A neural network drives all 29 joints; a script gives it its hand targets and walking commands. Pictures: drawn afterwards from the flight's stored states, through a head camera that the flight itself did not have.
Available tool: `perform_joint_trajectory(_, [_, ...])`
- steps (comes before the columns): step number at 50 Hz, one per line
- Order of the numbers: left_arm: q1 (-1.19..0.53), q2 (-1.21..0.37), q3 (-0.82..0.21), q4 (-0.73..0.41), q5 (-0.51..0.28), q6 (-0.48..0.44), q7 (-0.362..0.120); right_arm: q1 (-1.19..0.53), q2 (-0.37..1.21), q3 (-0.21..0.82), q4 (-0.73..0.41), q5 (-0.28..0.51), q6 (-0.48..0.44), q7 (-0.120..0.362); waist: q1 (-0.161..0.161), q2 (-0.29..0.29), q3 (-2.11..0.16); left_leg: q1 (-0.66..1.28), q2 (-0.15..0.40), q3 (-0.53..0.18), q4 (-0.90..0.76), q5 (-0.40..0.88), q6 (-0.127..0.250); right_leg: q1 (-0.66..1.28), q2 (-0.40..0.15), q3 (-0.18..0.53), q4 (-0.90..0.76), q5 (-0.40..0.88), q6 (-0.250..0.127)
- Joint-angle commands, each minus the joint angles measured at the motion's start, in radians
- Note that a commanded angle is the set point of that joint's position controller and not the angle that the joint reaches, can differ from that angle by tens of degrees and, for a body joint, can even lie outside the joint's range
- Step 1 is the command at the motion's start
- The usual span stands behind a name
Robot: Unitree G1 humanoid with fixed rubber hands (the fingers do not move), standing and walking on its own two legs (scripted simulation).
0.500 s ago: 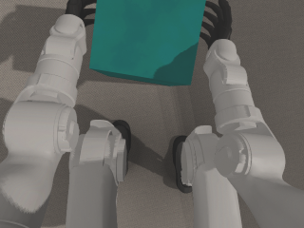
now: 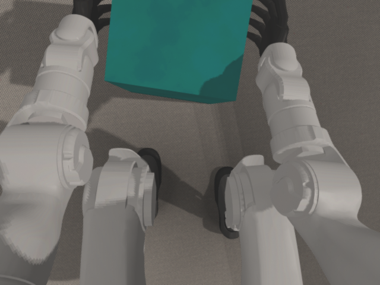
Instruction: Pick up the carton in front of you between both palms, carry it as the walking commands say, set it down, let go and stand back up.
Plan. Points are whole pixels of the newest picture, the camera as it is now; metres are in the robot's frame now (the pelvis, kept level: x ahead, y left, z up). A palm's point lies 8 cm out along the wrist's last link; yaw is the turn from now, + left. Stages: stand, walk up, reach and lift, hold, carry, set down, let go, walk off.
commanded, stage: set down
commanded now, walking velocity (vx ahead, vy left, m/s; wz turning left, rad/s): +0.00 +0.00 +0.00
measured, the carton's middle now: (178, 46) +0.52 +0.09 -0.24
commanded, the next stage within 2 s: let go in 1.36 s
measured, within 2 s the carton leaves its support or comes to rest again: neither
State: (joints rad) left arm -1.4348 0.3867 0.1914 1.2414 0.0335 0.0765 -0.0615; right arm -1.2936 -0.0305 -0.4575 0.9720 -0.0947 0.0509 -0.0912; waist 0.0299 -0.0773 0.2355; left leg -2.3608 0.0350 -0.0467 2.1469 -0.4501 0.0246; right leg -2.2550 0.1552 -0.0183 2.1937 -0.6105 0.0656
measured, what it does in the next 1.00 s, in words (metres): rises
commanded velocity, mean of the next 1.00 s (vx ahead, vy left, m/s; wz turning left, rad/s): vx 0.00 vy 0.00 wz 0.00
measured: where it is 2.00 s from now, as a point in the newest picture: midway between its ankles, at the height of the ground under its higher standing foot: (188, 206)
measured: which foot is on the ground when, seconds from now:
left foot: down 0.00-1.00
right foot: down 0.00-1.00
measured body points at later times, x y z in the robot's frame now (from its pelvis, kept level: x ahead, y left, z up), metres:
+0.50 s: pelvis +0.00 +0.00 +0.02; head +0.34 +0.06 +0.30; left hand +0.51 +0.29 -0.14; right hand +0.52 -0.10 -0.13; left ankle +0.13 +0.12 -0.33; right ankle +0.11 -0.11 -0.33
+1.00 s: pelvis +0.02 +0.01 +0.15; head +0.33 +0.07 +0.47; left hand +0.51 +0.30 +0.02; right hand +0.52 -0.10 +0.03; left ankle +0.13 +0.12 -0.33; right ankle +0.11 -0.11 -0.33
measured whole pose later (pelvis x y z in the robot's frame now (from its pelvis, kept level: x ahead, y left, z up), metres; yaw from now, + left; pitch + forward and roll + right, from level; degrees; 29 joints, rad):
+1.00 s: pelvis +0.02 +0.01 +0.15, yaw +2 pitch +45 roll -5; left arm -1.06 0.42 0.21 0.87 -0.04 0.13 -0.08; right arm -0.91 -0.06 -0.25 0.62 0.06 0.15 -0.19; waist -0.01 -0.02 -0.03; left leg -2.03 -0.01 -0.05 1.67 -0.42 0.02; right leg -1.91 0.10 0.00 1.70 -0.57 0.05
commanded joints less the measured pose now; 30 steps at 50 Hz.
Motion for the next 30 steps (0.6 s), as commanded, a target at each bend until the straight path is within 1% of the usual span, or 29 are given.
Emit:
perform_joint_trajectory(1, [-0.162, -0.284, -0.073, 0.024, -0.004, -0.01, -0.08, -0.194, 0.272, 0.186, 0.11, 0.009, 0.048, 0.072, 0.033, 0.063, -0.771, 0.629, -0.05, 0.003, -0.15, 0.046, 0.014, 0.231, 0.013, -0.064, -0.209, 0.039, -0.01])
perform_joint_trajectory(2, [-0.109, -0.119, -0.035, 0.037, -0.006, -0.026, -0.041, -0.142, 0.109, 0.164, 0.112, 0.026, 0.037, 0.036, 0.033, 0.069, -0.777, 0.645, -0.039, 0.006, -0.148, 0.048, 0.008, 0.247, 0.002, -0.067, -0.207, 0.042, -0.002])
perform_joint_trajectory(3, [-0.071, 0.039, -0.018, 0.038, -0.022, -0.046, 0.003, -0.096, -0.048, 0.162, 0.097, 0.061, 0.019, -0.004, 0.034, 0.078, -0.788, 0.656, -0.028, 0.007, -0.147, 0.055, 0.003, 0.266, -0.01, -0.064, -0.203, 0.052, 0.003])
perform_joint_trajectory(4, [-0.055, 0.157, -0.003, 0.035, -0.046, -0.072, 0.046, -0.075, -0.164, 0.164, 0.071, 0.098, -0.004, -0.043, 0.031, 0.082, -0.804, 0.659, -0.018, 0.0, -0.151, 0.071, -0.003, 0.282, -0.019, -0.059, -0.201, 0.072, 0.007])
perform_joint_trajectory(5, [-0.071, 0.182, -0.018, 0.019, -0.08, -0.093, 0.066, -0.093, -0.182, 0.194, 0.051, 0.137, -0.022, -0.062, 0.032, 0.085, -0.832, 0.672, -0.01, -0.012, -0.15, 0.115, -0.003, 0.305, -0.025, -0.052, -0.19, 0.115, 0.008])
perform_joint_trajectory(6, [-0.092, 0.202, -0.035, 0.003, -0.117, -0.11, 0.074, -0.111, -0.202, 0.217, 0.035, 0.175, -0.037, -0.07, 0.03, 0.09, -0.856, 0.685, -0.002, -0.021, -0.145, 0.164, -0.003, 0.316, -0.031, -0.049, -0.179, 0.158, 0.01])
perform_joint_trajectory(7, [-0.115, 0.222, -0.047, -0.037, -0.145, -0.128, 0.079, -0.129, -0.215, 0.239, 0.012, 0.205, -0.049, -0.076, 0.031, 0.092, -0.899, 0.708, 0.002, -0.028, -0.134, 0.219, -0.003, 0.326, -0.036, -0.045, -0.167, 0.201, 0.012])
perform_joint_trajectory(10, [-0.177, 0.256, -0.102, -0.18, -0.229, -0.157, 0.079, -0.154, -0.19, 0.341, -0.054, 0.306, -0.071, -0.078, 0.051, 0.116, -1.055, 0.827, 0.01, -0.032, -0.109, 0.357, 0.001, 0.358, -0.044, -0.046, -0.149, 0.292, 0.014])
perform_joint_trajectory(11, [-0.18, 0.247, -0.13, -0.209, -0.264, -0.157, 0.074, -0.159, -0.181, 0.367, -0.079, 0.334, -0.07, -0.076, 0.047, 0.121, -1.096, 0.875, 0.012, -0.035, -0.107, 0.371, 0.003, 0.353, -0.046, -0.053, -0.151, 0.288, 0.014])
perform_joint_trajectory(13, [-0.178, 0.258, -0.157, -0.228, -0.296, -0.143, 0.063, -0.163, -0.19, 0.381, -0.126, 0.357, -0.058, -0.075, 0.037, 0.126, -1.123, 0.917, 0.014, -0.034, -0.102, 0.359, 0.001, 0.353, -0.052, -0.058, -0.162, 0.262, 0.011])
perform_joint_trajectory(15, [-0.157, 0.279, -0.155, -0.24, -0.307, -0.126, 0.054, -0.144, -0.209, 0.372, -0.166, 0.359, -0.043, -0.08, 0.032, 0.127, -1.155, 0.945, 0.015, -0.025, -0.103, 0.332, -0.002, 0.38, -0.057, -0.061, -0.173, 0.236, 0.013])
perform_joint_trajectory(18, [-0.104, 0.295, -0.132, -0.243, -0.294, -0.097, 0.045, -0.098, -0.224, 0.348, -0.203, 0.339, -0.021, -0.097, 0.025, 0.141, -1.197, 0.993, 0.011, -0.008, -0.127, 0.279, -0.003, 0.408, -0.055, -0.07, -0.2, 0.187, 0.013])
perform_joint_trajectory(20, [-0.079, 0.292, -0.112, -0.261, -0.271, -0.079, 0.042, -0.068, -0.218, 0.329, -0.237, 0.32, -0.006, -0.108, 0.022, 0.157, -1.22, 1.016, 0.003, 0.006, -0.152, 0.238, -0.004, 0.419, -0.05, -0.078, -0.224, 0.156, 0.011])
perform_joint_trajectory(24, [-0.042, 0.27, -0.066, -0.362, -0.212, -0.036, 0.037, -0.018, -0.196, 0.285, -0.345, 0.266, 0.032, -0.134, 0.014, 0.183, -1.309, 1.086, -0.027, 0.037, -0.222, 0.196, -0.012, 0.479, -0.034, -0.095, -0.294, 0.142, 0.002])
perform_joint_trajectory(27, [-0.007, 0.237, -0.031, -0.366, -0.167, -0.006, 0.029, 0.027, -0.169, 0.244, -0.35, 0.218, 0.06, -0.14, 0.001, 0.179, -1.21, 1.034, -0.041, 0.046, -0.282, 0.157, -0.016, 0.459, -0.029, -0.093, -0.356, 0.114, 0.001])
perform_joint_trajectory(30, [0.028, 0.196, -0.01, -0.341, -0.137, -0.003, 0.017, 0.068, -0.144, 0.211, -0.316, 0.177, 0.063, -0.128, -0.015, 0.17, -1.096, 0.967, -0.044, 0.036, -0.331, 0.153, -0.016, 0.418, -0.031, -0.083, -0.403, 0.113, 0.004])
